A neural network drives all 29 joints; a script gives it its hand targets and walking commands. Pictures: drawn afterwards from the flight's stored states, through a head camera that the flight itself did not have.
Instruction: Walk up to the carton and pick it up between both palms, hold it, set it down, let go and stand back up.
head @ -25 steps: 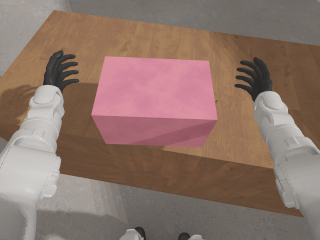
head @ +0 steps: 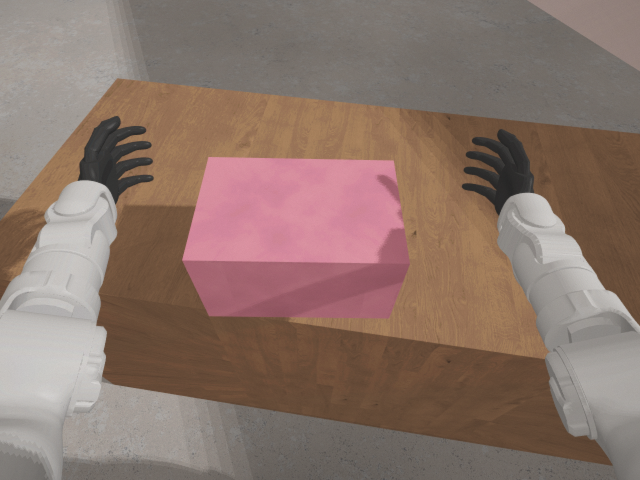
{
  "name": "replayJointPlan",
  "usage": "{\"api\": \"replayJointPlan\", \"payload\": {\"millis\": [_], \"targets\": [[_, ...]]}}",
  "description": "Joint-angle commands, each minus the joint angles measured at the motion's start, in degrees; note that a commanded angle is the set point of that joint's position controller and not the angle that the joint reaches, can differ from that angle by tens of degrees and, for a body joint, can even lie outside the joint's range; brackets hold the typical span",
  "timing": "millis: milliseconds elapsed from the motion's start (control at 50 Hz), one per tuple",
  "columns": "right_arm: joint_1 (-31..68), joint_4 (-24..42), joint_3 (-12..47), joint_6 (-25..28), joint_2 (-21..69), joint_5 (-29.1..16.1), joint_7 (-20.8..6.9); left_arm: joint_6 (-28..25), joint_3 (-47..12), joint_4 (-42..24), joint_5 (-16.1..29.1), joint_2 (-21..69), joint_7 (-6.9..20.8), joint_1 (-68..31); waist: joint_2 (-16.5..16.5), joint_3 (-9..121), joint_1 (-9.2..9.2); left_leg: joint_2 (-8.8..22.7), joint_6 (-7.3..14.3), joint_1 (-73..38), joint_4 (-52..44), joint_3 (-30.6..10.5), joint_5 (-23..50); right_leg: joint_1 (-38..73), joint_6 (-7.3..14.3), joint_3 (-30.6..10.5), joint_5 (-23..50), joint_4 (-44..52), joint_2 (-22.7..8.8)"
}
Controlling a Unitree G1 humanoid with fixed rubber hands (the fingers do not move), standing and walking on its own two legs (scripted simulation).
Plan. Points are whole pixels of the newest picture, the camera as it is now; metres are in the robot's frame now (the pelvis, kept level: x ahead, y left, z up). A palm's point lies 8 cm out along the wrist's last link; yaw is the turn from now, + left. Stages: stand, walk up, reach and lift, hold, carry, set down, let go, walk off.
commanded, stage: set down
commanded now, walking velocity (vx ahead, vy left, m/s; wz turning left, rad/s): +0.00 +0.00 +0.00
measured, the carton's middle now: (300, 239) +0.47 +0.04 -0.03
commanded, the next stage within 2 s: none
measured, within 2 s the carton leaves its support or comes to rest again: neither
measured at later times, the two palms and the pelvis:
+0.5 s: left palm (99, 281) +0.36 +0.29 +0.04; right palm (476, 281) +0.36 -0.19 +0.03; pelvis +0.00 +0.00 +0.00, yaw +2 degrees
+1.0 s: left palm (101, 340) +0.30 +0.28 +0.01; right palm (484, 331) +0.30 -0.19 +0.01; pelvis +0.00 +0.00 +0.00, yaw +3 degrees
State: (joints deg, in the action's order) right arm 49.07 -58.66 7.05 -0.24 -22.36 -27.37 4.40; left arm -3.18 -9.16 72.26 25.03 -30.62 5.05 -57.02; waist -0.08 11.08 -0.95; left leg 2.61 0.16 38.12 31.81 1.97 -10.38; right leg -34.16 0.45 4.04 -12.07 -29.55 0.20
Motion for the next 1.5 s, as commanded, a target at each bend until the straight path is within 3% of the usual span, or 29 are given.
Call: {"api": "replayJointPlan", "payload": {"millis": [0,80,160,300,320,340,440,520,540,560,580,600,620,640,780,820,840,880,1040,1120,1220,1240,1260,1280,1300,1340,1380,1400,1480], "targets": [[18.4,8.2,0.2,4.9,-6.9,-1.0,0.3,-4.9,3.7,-8.8,-2.3,-10.4,1.8,-17.2,2.3,30.7,1.09,-2.5,-1.2,-26.5,0.3,-2.2,21.7,13.7,-1.3,-1.1,18.1,2.2,1.5],[13.2,13.4,0.1,7.7,-5.9,-0.6,0.9,-6.7,7.4,-14.3,-4.2,-11.1,2.2,-12.4,2.7,29.1,1.63,-2.8,-1.3,-26.2,0.3,-2.0,22.1,16.5,-1.3,-1.3,18.3,2.5,1.1],[13.8,20.0,-3.7,9.2,-5.2,2.6,2.0,-8.6,8.4,-19.0,-3.5,-12.3,1.7,-14.3,3.6,31.9,-0.03,-3.2,-1.4,-24.8,1.3,-1.7,17.9,15.5,-1.4,-1.5,14.9,1.8,0.7],[2.4,26.7,-7.0,11.8,-3.8,6.3,3.5,-11.4,11.9,-26.2,-4.9,-12.4,1.3,-2.8,4.5,35.3,-0.82,-3.8,-2.4,-26.3,3.1,-1.8,18.8,17.5,-1.2,-1.7,15.9,0.3,0.9],[6.1,28.4,-8.2,11.7,-4.2,6.5,3.8,-11.7,11.8,-27.5,-4.3,-13.7,1.1,-7.4,5.5,36.2,-0.96,-3.7,-2.4,-25.1,3.4,-1.9,17.6,15.9,-1.1,-1.9,14.3,0.0,0.6],[0.9,27.1,-7.8,11.9,-3.3,6.7,3.7,-11.9,11.8,-26.7,-4.4,-12.3,1.0,-1.6,5.4,33.8,-1.06,-3.8,-2.6,-25.8,3.5,-2.0,17.5,16.3,-0.9,-1.8,14.1,-0.1,0.8],[-0.4,26.3,-8.2,11.7,-3.0,6.8,3.0,-12.2,10.3,-27.5,-3.6,-11.3,0.6,-0.9,7.4,33.3,-1.37,-3.1,-3.2,-27.8,3.7,-3.1,15.8,12.4,0.0,-1.3,9.8,-0.3,1.1],[-6.6,24.9,-5.8,12.6,-2.0,5.4,1.8,-11.9,10.1,-27.1,-4.4,-9.2,1.1,7.2,6.6,29.0,-0.7,-2.8,-3.3,-29.8,3.3,-3.9,17.5,13.7,0.5,-1.1,10.8,-0.2,1.4],[-2.1,24.0,-6.4,12.2,-1.7,5.6,1.7,-11.4,10.0,-26.4,-4.4,-9.7,1.3,2.8,6.9,28.1,-0.92,-3.1,-3.0,-27.9,3.4,-3.9,16.7,13.0,0.6,-1.3,9.0,-0.1,1.2],[-9.2,22.8,-4.7,12.4,-0.7,5.3,1.5,-11.3,10.1,-25.9,-4.9,-8.0,1.5,10.3,5.2,24.8,-0.71,-3.1,-2.8,-28.9,2.7,-4.1,17.5,15.4,0.6,-1.0,10.7,0.0,1.5],[-9.0,23.1,-4.3,12.7,-1.4,4.6,1.4,-11.2,10.9,-26.7,-5.3,-8.8,1.8,10.1,5.3,24.6,-0.39,-3.0,-2.9,-29.4,2.6,-4.1,18.1,16.4,0.6,-1.4,10.9,0.4,1.4],[-0.8,23.0,-5.8,11.9,-1.9,5.4,1.3,-11.0,10.1,-26.2,-4.3,-10.3,1.7,1.1,5.7,24.5,-0.95,-2.9,-2.3,-26.1,2.4,-4.2,14.4,14.0,0.7,-1.5,6.7,0.0,1.1],[-11.6,21.2,-4.0,12.4,-0.3,4.6,0.9,-11.3,9.5,-25.0,-4.9,-7.5,1.5,12.3,4.6,18.6,-0.44,-3.0,-2.2,-27.5,1.3,-4.4,13.6,15.8,0.9,-1.2,7.4,0.5,1.2],[-4.3,21.2,-4.0,11.9,-0.5,4.9,0.7,-10.9,9.8,-23.9,-4.8,-8.0,1.8,5.8,4.4,19.4,0.03,-2.8,-2.0,-25.6,0.9,-4.6,11.6,15.3,1.0,-1.6,4.8,0.4,1.1],[-13.0,23.0,-3.9,13.4,0.7,5.3,-0.5,-13.6,8.4,-24.7,-4.8,-6.6,0.9,14.0,5.1,14.0,0.33,-2.6,-1.6,-24.9,-0.1,-4.8,8.3,19.1,1.5,-2.0,4.4,-0.3,0.7],[-9.3,24.7,-5.3,13.2,0.1,6.7,-0.2,-13.9,8.6,-25.3,-4.6,-7.6,0.7,10.2,5.6,14.5,0.34,-2.7,-1.5,-23.3,-0.4,-4.2,6.6,19.1,1.5,-2.1,2.3,-0.6,0.5],[-16.1,23.2,-4.6,13.5,0.8,6.4,-0.4,-14.1,7.5,-25.8,-4.8,-5.7,0.5,17.1,5.8,12.3,-0.13,-2.6,-1.9,-25.3,-0.6,-4.7,8.3,20.0,1.7,-2.1,4.1,-0.5,0.7],[-15.0,24.5,-6.0,14.5,0.4,7.1,-0.4,-15.0,7.1,-27.3,-4.4,-5.8,0.1,15.5,7.1,13.3,-0.88,-2.3,-2.2,-25.0,0.0,-4.8,7.6,19.5,1.9,-2.0,4.0,-1.2,0.8],[-16.1,25.2,-7.1,15.8,1.7,10.1,-0.5,-17.3,7.2,-26.8,-3.2,-7.3,-1.1,18.0,3.7,12.4,-0.74,-3.0,-1.9,-19.8,0.4,-4.4,5.2,22.9,1.7,-3.4,3.6,-2.4,0.3],[-18.7,22.9,-6.5,15.4,2.0,9.6,-1.2,-17.6,5.4,-26.3,-2.1,-6.4,-2.0,21.0,4.8,11.2,-0.7,-2.7,-2.3,-19.4,0.0,-4.4,3.7,23.0,1.8,-3.8,2.4,-2.6,0.3],[-15.0,21.6,-6.6,14.4,2.8,9.9,-0.5,-16.4,4.9,-24.6,-1.1,-8.2,-1.4,17.1,4.1,9.8,-0.69,-3.3,-1.7,-17.3,0.2,-3.5,1.0,22.8,1.3,-4.7,0.6,-1.9,-0.8],[-26.7,19.0,-4.3,14.8,3.8,9.2,-0.8,-16.1,5.2,-23.7,-2.7,-5.2,-1.5,30.4,3.5,5.7,0.1,-3.1,-2.1,-20.3,-0.4,-3.8,3.4,24.7,1.4,-4.6,2.3,-1.2,-0.4],[-15.2,22.2,-6.0,14.7,3.0,10.1,-0.6,-15.5,5.7,-25.1,-1.8,-8.4,-1.3,18.0,3.4,9.6,-0.09,-3.3,-1.6,-17.4,-0.4,-3.3,1.1,24.2,1.4,-4.9,-0.1,-1.2,-0.6],[-19.9,21.7,-5.9,14.2,3.7,10.4,-0.6,-15.4,5.4,-24.4,-1.8,-8.2,-1.4,22.7,2.9,6.1,-0.29,-3.6,-1.6,-17.4,-0.3,-2.9,-0.1,23.2,1.2,-5.1,-0.9,-0.9,-1.1],[-15.6,23.2,-6.3,13.5,4.3,10.6,-0.5,-14.8,5.0,-24.8,-0.8,-9.1,-1.4,18.5,2.3,7.0,0.16,-3.6,-1.3,-16.1,-0.5,-2.8,-1.9,22.9,1.2,-5.2,-3.4,-0.8,-1.4],[-18.5,20.4,-6.5,12.1,3.4,11.0,-1.3,-13.8,3.6,-23.8,-1.4,-7.4,-2.3,20.3,4.5,5.1,0.14,-2.9,-2.1,-17.7,-2.0,-3.2,-4.7,21.0,1.7,-4.9,-8.0,0.3,-1.3],[-23.4,19.3,-5.8,11.5,4.4,11.1,-1.3,-12.6,4.5,-23.4,-3.1,-6.6,-2.4,25.4,3.9,3.4,0.28,-2.9,-1.8,-18.8,-2.2,-3.2,-3.1,23.0,1.6,-5.0,-5.0,0.8,-1.1],[-18.2,22.4,-7.2,11.4,4.5,11.7,-0.9,-12.8,5.2,-25.1,-2.3,-9.0,-2.1,19.7,3.5,4.9,0.06,-3.3,-1.4,-17.4,-1.9,-2.6,-4.2,22.4,1.0,-5.3,-5.5,0.9,-1.6],[-26.4,22.7,-6.6,11.5,5.9,13.1,-0.9,-11.3,5.8,-26.8,-3.7,-6.7,-2.4,29.4,2.6,3.1,0.61,-3.5,-1.7,-19.0,-3.0,-2.3,-0.3,26.5,0.9,-5.4,-1.5,1.7,-1.5]]}}
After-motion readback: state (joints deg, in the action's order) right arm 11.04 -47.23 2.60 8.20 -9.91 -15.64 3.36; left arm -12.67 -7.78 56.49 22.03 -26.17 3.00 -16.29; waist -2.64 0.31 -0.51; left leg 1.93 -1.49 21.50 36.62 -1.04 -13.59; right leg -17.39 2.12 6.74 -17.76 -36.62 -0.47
